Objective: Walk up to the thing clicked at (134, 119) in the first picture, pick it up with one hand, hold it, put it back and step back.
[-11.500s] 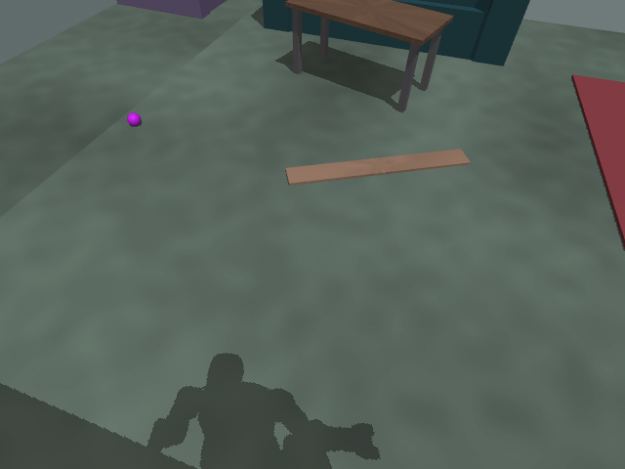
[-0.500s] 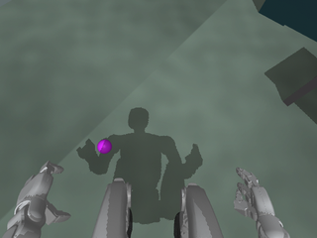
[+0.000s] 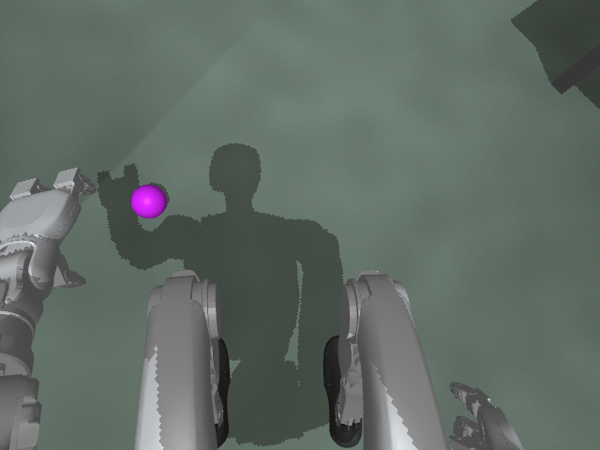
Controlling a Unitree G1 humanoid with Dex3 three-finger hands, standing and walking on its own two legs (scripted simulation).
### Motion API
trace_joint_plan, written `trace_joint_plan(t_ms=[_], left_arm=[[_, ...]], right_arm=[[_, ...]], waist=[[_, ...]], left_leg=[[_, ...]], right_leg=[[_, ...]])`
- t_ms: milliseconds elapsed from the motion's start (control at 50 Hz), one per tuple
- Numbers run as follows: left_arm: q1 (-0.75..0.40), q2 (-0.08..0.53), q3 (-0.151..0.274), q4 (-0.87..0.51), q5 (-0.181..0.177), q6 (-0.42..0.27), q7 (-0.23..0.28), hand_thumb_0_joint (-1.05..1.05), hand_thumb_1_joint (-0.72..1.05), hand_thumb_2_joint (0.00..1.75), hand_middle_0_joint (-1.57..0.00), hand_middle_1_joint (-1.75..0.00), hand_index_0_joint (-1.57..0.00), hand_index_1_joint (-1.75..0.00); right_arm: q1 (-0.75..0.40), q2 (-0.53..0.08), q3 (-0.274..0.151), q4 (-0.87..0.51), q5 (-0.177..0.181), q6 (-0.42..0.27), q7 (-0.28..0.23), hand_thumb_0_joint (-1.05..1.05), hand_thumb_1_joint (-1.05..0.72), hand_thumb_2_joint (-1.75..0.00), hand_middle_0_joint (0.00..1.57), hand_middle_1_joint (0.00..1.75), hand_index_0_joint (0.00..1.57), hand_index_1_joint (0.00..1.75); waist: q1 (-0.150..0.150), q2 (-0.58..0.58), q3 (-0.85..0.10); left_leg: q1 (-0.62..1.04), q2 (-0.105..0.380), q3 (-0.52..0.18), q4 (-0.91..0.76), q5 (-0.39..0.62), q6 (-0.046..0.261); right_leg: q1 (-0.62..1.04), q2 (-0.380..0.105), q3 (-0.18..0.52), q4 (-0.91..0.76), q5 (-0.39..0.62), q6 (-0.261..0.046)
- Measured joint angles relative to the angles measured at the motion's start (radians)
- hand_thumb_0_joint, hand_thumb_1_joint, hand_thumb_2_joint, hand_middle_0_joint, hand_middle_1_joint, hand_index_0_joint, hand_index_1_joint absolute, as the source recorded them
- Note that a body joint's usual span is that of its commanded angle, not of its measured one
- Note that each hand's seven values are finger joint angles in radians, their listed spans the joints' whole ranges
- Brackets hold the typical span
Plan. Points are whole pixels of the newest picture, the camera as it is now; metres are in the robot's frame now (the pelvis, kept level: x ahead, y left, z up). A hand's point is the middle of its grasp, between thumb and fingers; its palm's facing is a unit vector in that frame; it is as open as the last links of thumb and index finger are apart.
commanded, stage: rise first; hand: left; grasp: from above
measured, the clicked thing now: (148, 201) +0.50 +0.29 -0.37
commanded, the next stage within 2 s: none
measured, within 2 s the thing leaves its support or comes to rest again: neither
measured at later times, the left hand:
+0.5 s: hand (89, 222) +0.41 +0.33 -0.21, palm faces -0.46 -0.04 -0.88, open 14.2 cm
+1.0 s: hand (103, 214) +0.43 +0.32 -0.24, palm faces -0.46 -0.06 -0.89, open 14.0 cm
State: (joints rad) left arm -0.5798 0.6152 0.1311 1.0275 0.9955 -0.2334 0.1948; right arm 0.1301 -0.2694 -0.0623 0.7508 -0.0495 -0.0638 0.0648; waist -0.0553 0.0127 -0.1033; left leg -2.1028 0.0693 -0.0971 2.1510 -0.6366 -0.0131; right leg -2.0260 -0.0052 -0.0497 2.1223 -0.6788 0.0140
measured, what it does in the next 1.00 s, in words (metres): lowers itself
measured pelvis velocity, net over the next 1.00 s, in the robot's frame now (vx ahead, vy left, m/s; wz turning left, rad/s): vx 0.01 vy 0.00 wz -0.06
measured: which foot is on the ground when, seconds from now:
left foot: down 0.00-1.00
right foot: down 0.00-1.00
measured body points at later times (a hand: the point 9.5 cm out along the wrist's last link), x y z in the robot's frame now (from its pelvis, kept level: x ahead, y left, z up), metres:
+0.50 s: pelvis +0.00 +0.01 -0.06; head +0.22 +0.06 +0.33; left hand +0.43 +0.33 -0.16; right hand +0.09 -0.27 -0.18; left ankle +0.09 +0.13 -0.37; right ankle +0.10 -0.12 -0.37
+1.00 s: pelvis +0.01 +0.00 -0.08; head +0.24 +0.06 +0.30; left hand +0.45 +0.32 -0.19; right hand +0.08 -0.27 -0.20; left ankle +0.09 +0.13 -0.37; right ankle +0.10 -0.12 -0.37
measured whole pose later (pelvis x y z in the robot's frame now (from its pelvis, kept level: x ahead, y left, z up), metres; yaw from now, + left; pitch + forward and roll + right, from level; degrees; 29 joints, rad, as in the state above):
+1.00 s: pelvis +0.01 +0.00 -0.08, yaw -3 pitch +32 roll -7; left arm -0.84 0.76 0.15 1.38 1.26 -0.28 0.39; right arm 0.10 -0.26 0.02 0.77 -0.16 -0.03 0.12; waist -0.15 -0.03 -0.03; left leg -2.32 0.06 -0.15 2.41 -0.67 -0.01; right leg -2.22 0.02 -0.07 2.35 -0.70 0.03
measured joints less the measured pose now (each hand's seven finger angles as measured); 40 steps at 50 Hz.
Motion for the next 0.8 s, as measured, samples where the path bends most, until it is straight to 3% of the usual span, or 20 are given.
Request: trace_joint_plan(t_ms=[240, 420, 580, 800], left_arm=[[-0.121, 0.056, -0.010, 0.163, 0.164, -0.033, 0.095, 0.00, -0.55, 1.05, -0.08, -0.99, -0.07, -1.00], [-0.190, 0.091, -0.010, 0.242, 0.242, -0.051, 0.135, 0.00, -0.54, 1.03, -0.08, -0.99, -0.07, -0.99], [-0.228, 0.106, -0.010, 0.288, 0.272, -0.062, 0.168, 0.00, -0.53, 1.01, -0.08, -1.01, -0.08, -1.00], [-0.250, 0.119, 0.007, 0.330, 0.277, -0.045, 0.197, 0.00, -0.51, 0.99, -0.08, -1.04, -0.09, -1.02]], right_arm=[[0.004, 0.000, 0.021, 0.020, -0.039, 0.040, 0.023, 0.01, -0.90, -0.90, 0.20, 0.30, 0.20, 0.30], [-0.023, 0.008, 0.034, 0.019, -0.067, 0.042, 0.039, 0.01, -0.90, -0.90, 0.20, 0.30, 0.20, 0.30], [-0.037, 0.014, 0.047, 0.021, -0.086, 0.038, 0.048, 0.01, -0.91, -0.90, 0.20, 0.30, 0.20, 0.30], [-0.037, 0.013, 0.065, 0.020, -0.097, 0.032, 0.056, 0.01, -0.91, -0.90, 0.20, 0.30, 0.20, 0.30]], waist=[[-0.050, -0.014, 0.012], [-0.063, -0.026, 0.028], [-0.069, -0.037, 0.041], [-0.088, -0.040, 0.056]], left_leg=[[-0.093, -0.006, -0.016, 0.108, -0.006, 0.010], [-0.144, -0.006, -0.026, 0.164, -0.010, 0.013], [-0.177, -0.007, -0.034, 0.205, -0.017, 0.012], [-0.204, -0.007, -0.044, 0.242, -0.027, 0.007]], right_leg=[[-0.076, 0.002, -0.004, 0.094, -0.007, 0.012], [-0.122, 0.008, -0.008, 0.144, -0.009, 0.018], [-0.152, 0.011, -0.010, 0.181, -0.015, 0.020], [-0.180, 0.015, -0.014, 0.216, -0.023, 0.019]])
